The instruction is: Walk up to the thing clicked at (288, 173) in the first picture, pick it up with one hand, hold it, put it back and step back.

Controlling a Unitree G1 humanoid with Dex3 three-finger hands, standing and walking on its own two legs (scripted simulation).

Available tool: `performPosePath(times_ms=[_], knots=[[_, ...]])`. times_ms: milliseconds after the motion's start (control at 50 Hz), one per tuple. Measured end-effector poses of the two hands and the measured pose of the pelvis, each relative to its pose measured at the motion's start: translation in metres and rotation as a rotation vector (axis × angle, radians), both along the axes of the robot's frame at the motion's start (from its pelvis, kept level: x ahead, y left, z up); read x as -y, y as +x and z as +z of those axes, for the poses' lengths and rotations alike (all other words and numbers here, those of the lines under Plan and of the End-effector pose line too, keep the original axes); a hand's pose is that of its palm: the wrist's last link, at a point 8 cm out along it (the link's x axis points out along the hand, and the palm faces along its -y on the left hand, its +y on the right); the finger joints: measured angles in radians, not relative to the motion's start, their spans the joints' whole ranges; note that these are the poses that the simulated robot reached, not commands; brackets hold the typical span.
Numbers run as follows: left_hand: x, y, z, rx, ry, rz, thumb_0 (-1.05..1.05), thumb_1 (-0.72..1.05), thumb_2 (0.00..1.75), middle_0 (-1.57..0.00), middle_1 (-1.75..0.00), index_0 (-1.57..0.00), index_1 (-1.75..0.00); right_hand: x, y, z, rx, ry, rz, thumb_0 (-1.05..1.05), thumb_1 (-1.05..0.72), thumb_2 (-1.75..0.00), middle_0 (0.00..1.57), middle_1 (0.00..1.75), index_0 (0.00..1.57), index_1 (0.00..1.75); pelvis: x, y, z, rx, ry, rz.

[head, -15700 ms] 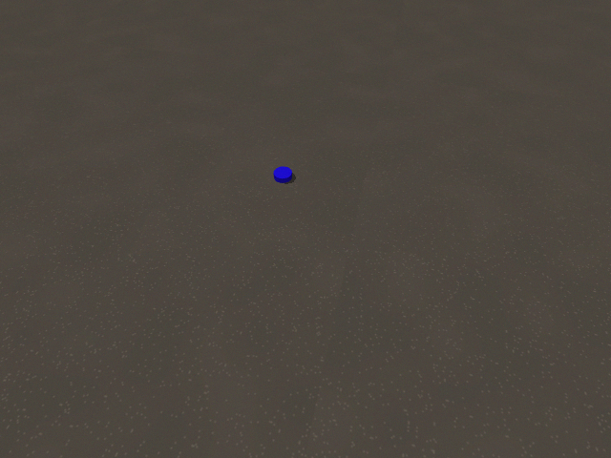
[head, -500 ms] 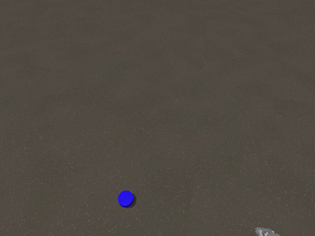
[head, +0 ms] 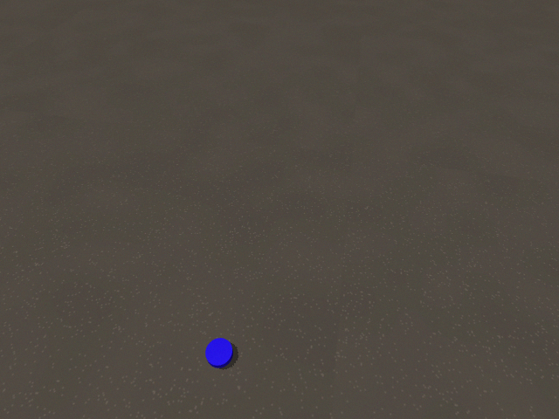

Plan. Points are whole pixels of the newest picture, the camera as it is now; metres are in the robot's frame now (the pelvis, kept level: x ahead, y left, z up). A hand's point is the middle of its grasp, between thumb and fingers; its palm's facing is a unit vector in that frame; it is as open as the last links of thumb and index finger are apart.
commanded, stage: walk up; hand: left
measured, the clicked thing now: (219, 352) +0.45 +0.21 -0.77
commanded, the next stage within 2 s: stand in 0.04 s
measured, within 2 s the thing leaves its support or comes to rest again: neither
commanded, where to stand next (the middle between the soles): +0.06 -0.01 m, yaw -2 degrees
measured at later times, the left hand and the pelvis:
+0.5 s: hand out of the picture +0.10 +0.25 -0.16, palm faces -0.04 -0.94 -0.34, open 7.4 cm; pelvis +0.02 +0.00 +0.00, yaw -1 degrees
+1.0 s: hand out of the picture +0.11 +0.25 -0.16, palm faces -0.04 -0.94 -0.34, open 7.4 cm; pelvis +0.03 +0.00 +0.00, yaw -1 degrees
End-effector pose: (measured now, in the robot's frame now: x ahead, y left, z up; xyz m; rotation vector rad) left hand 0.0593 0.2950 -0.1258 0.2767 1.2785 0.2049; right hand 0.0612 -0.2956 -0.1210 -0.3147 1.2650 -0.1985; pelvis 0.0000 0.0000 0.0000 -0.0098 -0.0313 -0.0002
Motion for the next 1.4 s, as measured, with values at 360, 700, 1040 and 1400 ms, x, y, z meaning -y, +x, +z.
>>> performPosePath(times_ms=[360, 700, 1040, 1400], knots=[[-0.001, 0.021, 0.005, 0.031, 0.023, -0.036, 0.01, 0.91, 0.89, -0.2, -0.3, -0.21, -0.3, -0.001, 0.025, 0.001, 0.039, 0.008, 0.009, 0.0, -0.91, -0.89, 0.2, 0.3, 0.2, 0.3, 0.0, 0.015, 0.0, 0.001, 0.007, -0.006], [0.002, 0.04, 0.006, 0.039, 0.024, -0.056, 0.01, 0.91, 0.89, -0.2, -0.3, -0.21, -0.3, 0.004, 0.026, 0.002, 0.02, -0.001, -0.012, 0.0, -0.91, -0.89, 0.2, 0.3, 0.2, 0.3, 0.001, 0.024, 0.001, -0.003, 0.01, -0.013], [0.003, 0.044, 0.006, 0.033, 0.029, -0.054, 0.01, 0.91, 0.89, -0.2, -0.3, -0.21, -0.3, 0.004, 0.034, 0.0, 0.024, 0.004, -0.011, 0.0, -0.91, -0.89, 0.2, 0.3, 0.2, 0.3, 0.003, 0.031, 0.001, -0.003, 0.011, -0.015], [0.004, 0.043, 0.007, 0.031, 0.033, -0.052, 0.01, 0.91, 0.89, -0.2, -0.3, -0.21, -0.3, 0.007, 0.036, 0.001, 0.033, 0.002, -0.009, 0.0, -0.91, -0.89, 0.2, 0.3, 0.2, 0.3, 0.005, 0.032, 0.001, 0.001, 0.012, -0.019]])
